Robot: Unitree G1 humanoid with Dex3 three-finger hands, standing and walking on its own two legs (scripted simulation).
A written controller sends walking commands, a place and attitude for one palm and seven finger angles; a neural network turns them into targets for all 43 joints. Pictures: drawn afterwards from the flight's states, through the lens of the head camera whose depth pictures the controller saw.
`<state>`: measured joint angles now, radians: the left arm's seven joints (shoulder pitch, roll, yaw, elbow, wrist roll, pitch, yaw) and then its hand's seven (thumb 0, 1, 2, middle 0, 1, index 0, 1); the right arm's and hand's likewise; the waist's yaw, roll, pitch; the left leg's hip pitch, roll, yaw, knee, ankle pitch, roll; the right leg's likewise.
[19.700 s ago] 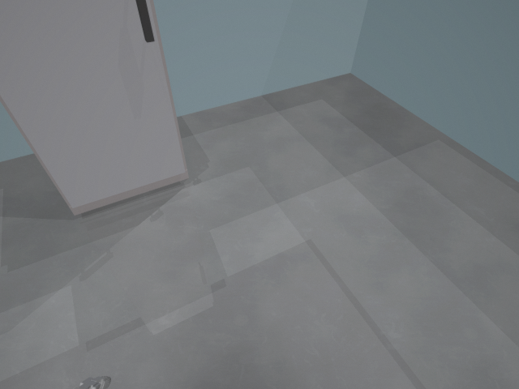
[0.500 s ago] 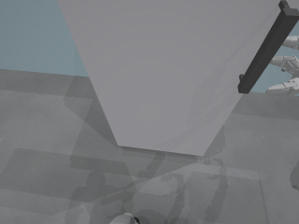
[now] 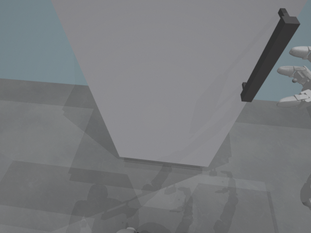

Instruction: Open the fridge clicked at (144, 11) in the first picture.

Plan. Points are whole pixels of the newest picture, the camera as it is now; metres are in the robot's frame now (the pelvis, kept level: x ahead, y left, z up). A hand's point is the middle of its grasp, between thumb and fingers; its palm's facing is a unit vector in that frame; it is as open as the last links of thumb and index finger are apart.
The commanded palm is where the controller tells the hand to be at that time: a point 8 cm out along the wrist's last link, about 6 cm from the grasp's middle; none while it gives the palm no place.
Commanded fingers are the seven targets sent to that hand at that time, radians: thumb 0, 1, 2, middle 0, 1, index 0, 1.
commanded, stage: move the hooked fingers beside the handle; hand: right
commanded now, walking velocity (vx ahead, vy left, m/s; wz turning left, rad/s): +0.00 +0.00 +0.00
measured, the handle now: (261, 61) +0.53 -0.18 +0.16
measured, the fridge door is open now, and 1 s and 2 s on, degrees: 0 0 0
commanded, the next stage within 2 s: feel for the door with the fingertips in 0.54 s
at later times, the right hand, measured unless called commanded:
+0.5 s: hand (293, 79) +0.47 -0.23 +0.17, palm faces -0.04 +1.00 -0.01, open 14.0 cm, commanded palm +0.45 -0.28 +0.16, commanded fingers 0.00 0.50 -0.30 0.30 1.20 0.30 1.20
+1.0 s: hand (272, 77) +0.47 -0.19 +0.16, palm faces -0.06 +1.00 +0.00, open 14.0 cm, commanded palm +0.45 -0.25 +0.16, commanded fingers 0.00 0.50 -0.30 0.30 1.20 0.30 1.20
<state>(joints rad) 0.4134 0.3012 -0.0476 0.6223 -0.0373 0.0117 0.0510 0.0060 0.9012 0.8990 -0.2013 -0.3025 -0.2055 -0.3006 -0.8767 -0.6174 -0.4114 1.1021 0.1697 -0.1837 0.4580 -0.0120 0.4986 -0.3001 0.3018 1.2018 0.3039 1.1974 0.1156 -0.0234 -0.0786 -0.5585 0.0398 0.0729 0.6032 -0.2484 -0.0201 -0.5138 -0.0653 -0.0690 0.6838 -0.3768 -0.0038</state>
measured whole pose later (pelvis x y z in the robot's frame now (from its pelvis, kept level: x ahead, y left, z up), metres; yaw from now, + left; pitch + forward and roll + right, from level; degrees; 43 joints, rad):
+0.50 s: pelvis +0.00 +0.00 +0.00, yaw +0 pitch +11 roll +1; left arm 0.40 0.30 -0.05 0.62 -0.04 0.01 0.05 0.01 0.90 0.90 -0.20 -0.30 -0.21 -0.30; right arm -0.89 -0.61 -0.40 1.10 0.17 -0.17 0.45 -0.01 0.50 -0.30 0.30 1.20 0.30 1.20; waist 0.11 -0.03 -0.07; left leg -0.55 0.04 0.08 0.61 -0.25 -0.01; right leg -0.50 -0.06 -0.06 0.68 -0.37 0.00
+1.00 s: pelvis -0.01 +0.01 +0.00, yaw +0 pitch +11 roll +1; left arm 0.40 0.29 -0.04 0.63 -0.03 -0.02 0.05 0.01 0.90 0.90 -0.20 -0.30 -0.20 -0.30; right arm -0.90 -0.53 -0.37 1.08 0.15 -0.18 0.36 -0.01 0.50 -0.30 0.30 1.20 0.30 1.20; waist 0.13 -0.03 -0.07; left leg -0.55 0.04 0.07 0.61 -0.24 -0.01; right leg -0.50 -0.07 -0.07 0.68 -0.36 0.00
